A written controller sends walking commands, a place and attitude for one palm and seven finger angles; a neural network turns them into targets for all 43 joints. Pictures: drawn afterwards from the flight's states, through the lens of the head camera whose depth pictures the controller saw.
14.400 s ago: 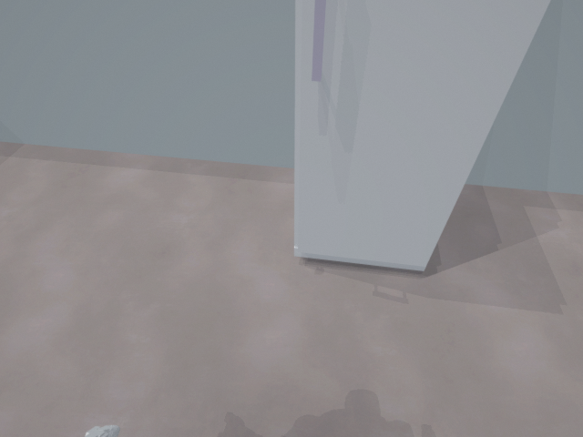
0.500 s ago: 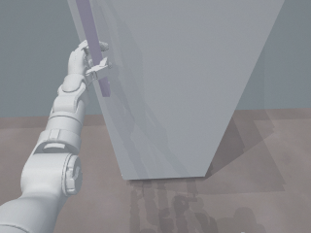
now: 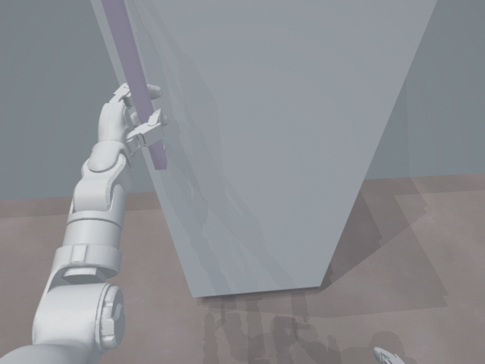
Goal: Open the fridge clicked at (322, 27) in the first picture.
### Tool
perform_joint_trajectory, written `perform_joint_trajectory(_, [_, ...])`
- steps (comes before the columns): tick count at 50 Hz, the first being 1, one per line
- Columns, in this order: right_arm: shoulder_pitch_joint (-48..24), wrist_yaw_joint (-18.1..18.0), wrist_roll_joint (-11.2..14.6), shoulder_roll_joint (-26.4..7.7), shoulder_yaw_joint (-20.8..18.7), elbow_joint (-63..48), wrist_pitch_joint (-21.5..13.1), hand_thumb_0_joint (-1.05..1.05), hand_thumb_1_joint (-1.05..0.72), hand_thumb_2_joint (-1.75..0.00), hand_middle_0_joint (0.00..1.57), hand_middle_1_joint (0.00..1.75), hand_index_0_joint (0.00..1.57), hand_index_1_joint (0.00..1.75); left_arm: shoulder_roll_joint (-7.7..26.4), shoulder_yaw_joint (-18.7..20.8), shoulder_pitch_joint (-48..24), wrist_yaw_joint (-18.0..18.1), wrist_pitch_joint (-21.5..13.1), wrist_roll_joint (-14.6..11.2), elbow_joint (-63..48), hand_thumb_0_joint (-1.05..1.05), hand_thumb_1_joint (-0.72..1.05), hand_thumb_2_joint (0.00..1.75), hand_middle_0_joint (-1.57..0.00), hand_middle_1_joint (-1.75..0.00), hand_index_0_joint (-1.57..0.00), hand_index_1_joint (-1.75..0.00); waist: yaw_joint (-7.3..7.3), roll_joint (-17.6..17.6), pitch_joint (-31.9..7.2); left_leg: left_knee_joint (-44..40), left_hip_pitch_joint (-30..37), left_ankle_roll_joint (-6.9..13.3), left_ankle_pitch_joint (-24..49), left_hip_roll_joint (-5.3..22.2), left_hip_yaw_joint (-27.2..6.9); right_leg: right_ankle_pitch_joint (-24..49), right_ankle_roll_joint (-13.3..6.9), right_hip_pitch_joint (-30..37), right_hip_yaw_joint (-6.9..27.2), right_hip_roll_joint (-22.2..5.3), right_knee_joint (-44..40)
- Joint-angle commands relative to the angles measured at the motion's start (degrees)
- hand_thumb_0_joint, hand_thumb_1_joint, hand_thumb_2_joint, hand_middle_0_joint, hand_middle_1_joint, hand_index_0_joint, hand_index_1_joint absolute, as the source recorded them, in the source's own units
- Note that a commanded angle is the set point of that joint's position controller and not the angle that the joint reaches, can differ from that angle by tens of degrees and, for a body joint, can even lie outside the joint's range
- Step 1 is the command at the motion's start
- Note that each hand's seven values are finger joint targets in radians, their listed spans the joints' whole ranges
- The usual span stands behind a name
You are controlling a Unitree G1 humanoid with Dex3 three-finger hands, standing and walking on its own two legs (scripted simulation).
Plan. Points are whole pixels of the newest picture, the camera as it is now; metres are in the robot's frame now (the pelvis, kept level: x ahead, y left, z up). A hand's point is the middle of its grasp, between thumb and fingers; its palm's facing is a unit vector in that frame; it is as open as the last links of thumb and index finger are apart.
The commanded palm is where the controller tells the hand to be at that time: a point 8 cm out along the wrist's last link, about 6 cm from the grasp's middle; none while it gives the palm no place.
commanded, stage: pull the door a little, standing still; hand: left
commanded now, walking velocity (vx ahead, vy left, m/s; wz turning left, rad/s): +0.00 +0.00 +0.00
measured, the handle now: (139, 76) +0.49 +0.18 +0.26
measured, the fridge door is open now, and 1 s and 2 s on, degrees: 1 29 52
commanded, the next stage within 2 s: walk backward, drawing the door open in 0.32 s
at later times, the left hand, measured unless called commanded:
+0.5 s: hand (160, 165) +0.34 +0.13 +0.20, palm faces +0.07 -0.99 -0.09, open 6.4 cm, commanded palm +0.31 +0.18 +0.20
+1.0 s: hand (196, 249) +0.22 +0.06 +0.18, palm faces +0.07 -0.97 -0.24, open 7.6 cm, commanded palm +0.19 +0.11 +0.20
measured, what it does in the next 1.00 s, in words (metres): shifts its weight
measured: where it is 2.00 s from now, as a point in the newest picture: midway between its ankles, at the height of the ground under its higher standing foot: outside the picture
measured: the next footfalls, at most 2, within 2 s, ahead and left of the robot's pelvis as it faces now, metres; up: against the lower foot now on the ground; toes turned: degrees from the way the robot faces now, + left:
left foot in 1.22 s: -0.11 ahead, +0.05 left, +0.00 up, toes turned +16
right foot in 1.46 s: -0.01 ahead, -0.33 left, +0.00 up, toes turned +24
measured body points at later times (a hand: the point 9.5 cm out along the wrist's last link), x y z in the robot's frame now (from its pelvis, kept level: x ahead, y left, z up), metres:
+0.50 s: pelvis -0.01 -0.01 +0.00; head -0.04 -0.03 +0.45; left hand +0.34 +0.18 +0.20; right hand +0.18 -0.23 -0.08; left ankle -0.03 +0.12 -0.74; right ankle -0.05 -0.11 -0.74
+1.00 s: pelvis -0.11 -0.05 -0.01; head -0.07 -0.08 +0.44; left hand +0.21 +0.11 +0.19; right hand +0.06 -0.25 -0.12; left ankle -0.03 +0.12 -0.74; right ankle -0.05 -0.11 -0.74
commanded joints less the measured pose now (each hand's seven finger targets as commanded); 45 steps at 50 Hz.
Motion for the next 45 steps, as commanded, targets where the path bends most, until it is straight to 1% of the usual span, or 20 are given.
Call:
perform_joint_trajectory(1, [-5.86, -0.73, -0.06, -6.91, -2.19, -8.9, -1.66, 0.0, -0.9, -0.9, 0.2, 0.3, 0.2, 0.3, 11.1, 3.69, -18.27, -1.2, -1.59, -1.67, -20.03, 0.0, 0.9, 0.9, -0.45, -1.4, -0.45, -1.4, 4.03, -2.89, -20.89, 2.4, 10.95, 2.74, 38.71, -1.04, -0.93, 43.45, -0.4, 9.92, -1.86, -0.13, 1.92])
perform_joint_trajectory(2, [-6.18, -0.71, -0.03, -6.78, -2.05, -8.81, -1.4, 0.0, -0.9, -0.9, 0.2, 0.3, 0.2, 0.3, 10.89, 3.56, -17.64, -1.23, -0.82, -1.63, -20.24, 0.0, 0.9, 0.9, -0.45, -1.4, -0.45, -1.4, 3.99, -3.52, -19.78, 2.27, 10.62, 2.61, 38.45, -0.99, -0.97, 43.39, -0.4, 9.85, -2.01, -0.1, 1.88])
perform_joint_trajectory(3, [-6.54, -0.87, -0.04, -6.58, -1.92, -8.57, -1.43, 0.0, -0.9, -0.9, 0.2, 0.3, 0.2, 0.3, 6.45, -1.1, -23.04, -1.28, -0.29, -1.61, -21.1, 0.0, 0.9, 0.9, -0.45, -1.4, -0.45, -1.4, 2.25, -3.03, -18.68, 2.29, 11.27, 2.64, 36.93, -1.12, -0.9, 42.19, -0.27, 7.99, -2.04, -0.06, 1.38])
perform_joint_trajectory(5, [-6.01, -1.5, -0.07, -6.94, -1.95, -7.23, -1.36, 0.0, -0.9, -0.9, 0.2, 0.3, 0.2, 0.3, 8.12, -0.35, -27.29, -0.41, 0.63, -1.36, -18.24, 0.0, 0.9, 0.9, -0.45, -1.4, -0.45, -1.4, 1.13, -4.08, -15.63, 2.11, 10.8, 2.69, 32.3, -0.94, -1.36, 37.31, -0.33, 5.35, -2.11, 0.23, 0.19])
perform_joint_trajectory(6, [-6.63, -1.51, 0.0, -6.76, -1.83, -7.54, -1.28, 0.0, -0.9, -0.9, 0.2, 0.3, 0.2, 0.3, 8.7, 0.53, -25.78, -0.07, 1.13, -1.15, -18.39, 0.0, 0.9, 0.9, -0.45, -1.4, -0.45, -1.4, 1.85, -3.3, -15.43, 1.84, 10.54, 2.67, 31.33, -1.0, -1.61, 35.79, -0.58, 5.15, -2.11, 0.26, 0.22])
perform_joint_trajectory(8, [-7.55, -1.52, -0.26, -6.21, -1.63, -8.05, -1.13, 0.0, -0.9, -0.9, 0.2, 0.3, 0.2, 0.3, 6.81, -0.13, -22.61, 0.2, 1.84, -0.98, -19.65, 0.0, 0.9, 0.9, -0.45, -1.4, -0.45, -1.4, 2.61, -1.01, -17.11, 2.36, 11.74, 2.65, 34.77, -1.42, -1.28, 38.79, -0.74, 6.25, -2.05, 0.03, 0.87])
perform_joint_trajectory(12, [-8.96, -1.05, -0.46, -5.75, -1.48, -9.41, -0.83, 0.0, -0.9, -0.9, 0.2, 0.3, 0.2, 0.3, 5.47, -0.82, -17.41, 0.12, 1.98, -1.4, -25.41, 0.0, 0.9, 0.9, -0.45, -1.4, -0.45, -1.4, 3.78, -2.19, -20.92, 2.4, 13.1, 2.35, 38.42, -1.43, -1.62, 42.41, -0.58, 9.39, -2.24, -0.35, 1.75])
perform_joint_trajectory(18, [-12.73, -0.6, -0.37, -5.3, -0.68, -11.83, -0.55, 0.0, -0.9, -0.9, 0.2, 0.3, 0.2, 0.3, 3.15, -2.29, -6.27, -0.5, 2.82, -2.22, -34.63, 0.0, 0.9, 0.9, -0.45, -1.4, -0.45, -1.4, 4.92, -6.26, -17.47, 0.78, 11.55, 2.53, 33.83, -1.4, -1.46, 41.37, -0.42, 10.52, -2.41, -0.56, 1.12])
perform_joint_trajectory(20, [-14.1, -0.44, -0.43, -5.24, -0.48, -12.76, -0.22, 0.0, -0.9, -0.9, 0.2, 0.3, 0.2, 0.3, 3.17, -2.23, -0.46, -0.59, 3.75, -2.23, -37.37, 0.0, 0.9, 0.9, -0.45, -1.4, -0.45, -1.4, 5.87, -5.71, -16.29, 0.64, 11.13, 2.55, 33.13, -1.42, -1.25, 40.83, -0.36, 10.8, -2.43, -0.66, 1.05])
perform_joint_trajectory(21, [-15.25, -0.35, -0.26, -5.01, -0.15, -13.26, -0.13, 0.0, -0.9, -0.9, 0.2, 0.3, 0.2, 0.3, 4.47, -1.99, -2.27, -0.36, 4.05, -2.14, -42.84, 0.0, 0.9, 0.9, -0.45, -1.4, -0.45, -1.4, 5.96, -3.81, -17.09, 0.32, 11.57, 2.51, 32.78, -1.41, -1.43, 40.0, -0.58, 11.07, -2.33, -0.76, 0.97])
perform_joint_trajectory(22, [-14.23, -1.31, -1.27, -6.48, -0.39, -14.01, -0.21, 0.0, -0.9, -0.9, 0.2, 0.3, 0.2, 0.3, 15.92, -3.05, -16.06, 2.23, -5.73, 2.56, -50.21, 0.0, 0.9, 0.9, -0.45, -1.4, -0.45, -1.4, 1.67, -1.19, -6.58, 5.17, 9.14, 3.72, 28.9, 0.66, 0.03, 38.65, 2.96, -1.19, 2.43, -4.46, -4.57])
perform_joint_trajectory(23, [-13.32, -1.72, -2.1, -5.36, -0.63, -11.33, 0.63, 0.0, -0.9, -0.9, 0.2, 0.3, 0.2, 0.3, 10.04, -5.16, -5.47, 3.28, -8.44, 3.4, -39.8, 0.0, 0.9, 0.9, -0.45, -1.4, -0.45, -1.4, 1.32, -5.52, -6.34, 6.41, 9.04, 3.48, 25.85, 0.75, -1.57, 34.66, 2.91, -2.64, 1.14, -5.04, -4.57])
perform_joint_trajectory(24, [-14.17, -1.55, -2.57, -5.07, -0.63, -11.8, 1.11, 0.0, -0.9, -0.9, 0.2, 0.3, 0.2, 0.3, 7.06, -7.25, 1.2, 3.51, -9.66, 3.67, -39.17, 0.0, 0.9, 0.9, -0.45, -1.4, -0.45, -1.4, 2.08, -6.34, -5.29, 6.09, 8.38, 3.42, 24.22, 0.98, -1.72, 33.4, 3.47, -3.8, 1.15, -5.25, -4.87])
perform_joint_trajectory(26, [-14.36, -1.47, -2.78, -4.54, -0.47, -12.73, 2.12, 0.0, -0.9, -0.9, 0.2, 0.3, 0.2, 0.3, 6.84, -8.9, 2.72, 3.62, -12.54, 3.89, -45.37, 0.0, 0.9, 0.9, -0.45, -1.4, -0.45, -1.4, 1.33, -4.63, -8.49, 3.9, 10.9, 3.05, 28.45, 1.9, -3.0, 30.14, 1.99, -2.78, -0.57, -4.66, -3.02])
perform_joint_trajectory(31, [-14.02, -1.23, -3.01, -3.9, -0.79, -14.37, 2.72, 0.0, -0.9, -0.9, 0.2, 0.3, 0.2, 0.3, 7.95, -8.58, 4.76, 4.46, -17.77, 4.28, -55.55, 0.0, 0.9, 0.9, -0.45, -1.4, -0.45, -1.4, 0.36, 1.98, -17.17, 3.32, 19.3, 3.51, 44.77, 4.8, -5.33, 27.67, 2.36, -2.03, -1.8, -1.96, 2.57])
perform_joint_trajectory(33, [-14.34, -0.92, -3.25, -3.06, -0.66, -14.81, 2.62, 0.0, -0.9, -0.9, 0.2, 0.3, 0.2, 0.3, 7.2, -9.18, 6.46, 4.53, -19.07, 4.59, -57.68, 0.0, 0.9, 0.9, -0.45, -1.4, -0.45, -1.4, 0.27, 2.41, -18.32, 3.04, 19.23, 3.5, 46.49, 5.68, -6.14, 24.68, 2.34, -1.71, -1.92, -1.58, 3.33])
perform_joint_trajectory(35, [-14.55, -0.88, -3.3, -2.88, -0.62, -14.88, 2.59, 0.0, -0.9, -0.9, 0.2, 0.3, 0.2, 0.3, 7.33, -9.2, 8.65, 4.84, -19.76, 4.82, -58.57, 0.0, 0.9, 0.9, -0.45, -1.4, -0.45, -1.4, 0.22, 2.84, -17.51, 1.54, 16.97, 3.41, 42.54, 6.05, -7.18, 20.47, 2.3, -1.39, -1.99, -1.46, 2.71])
perform_joint_trajectory(38, [-14.89, -0.8, -3.24, -2.1, -0.46, -14.68, 2.05, 0.0, -0.9, -0.9, 0.2, 0.3, 0.2, 0.3, 6.92, -9.6, 7.91, 5.14, -20.69, 5.29, -60.59, 0.0, 0.9, 0.9, -0.45, -1.4, -0.45, -1.4, -0.26, 1.02, -14.72, -0.24, 11.04, 3.16, 34.38, 5.98, -8.2, 16.14, 2.38, -0.65, -1.74, -1.32, 0.9])
perform_joint_trajectory(44, [-15.68, -1.02, -2.71, -0.94, -0.56, -14.01, 0.44, 0.0, -0.9, -0.9, 0.2, 0.3, 0.2, 0.3, 5.09, -11.97, 8.82, 5.03, -20.97, 5.72, -63.32, 0.0, 0.9, 0.9, -0.45, -1.4, -0.45, -1.4, -1.2, 0.5, -10.0, -5.19, 1.28, 3.25, 12.63, 6.09, -11.69, 5.31, 1.95, -0.62, -0.81, -1.25, -0.19])
perform_joint_trajectory(45, [-15.84, -1.23, -2.55, -1.25, -0.88, -13.68, 0.22, 0.0, -0.9, -0.9, 0.2, 0.3, 0.2, 0.3, 6.11, -11.41, 8.81, 5.18, -20.9, 5.83, -63.88, 0.0, 0.9, 0.9, -0.45, -1.4, -0.45, -1.4, -1.29, 0.37, -9.32, -6.02, 0.45, 3.19, 8.64, 5.68, -11.74, 3.42, 1.79, -0.67, -0.75, -1.5, -0.67])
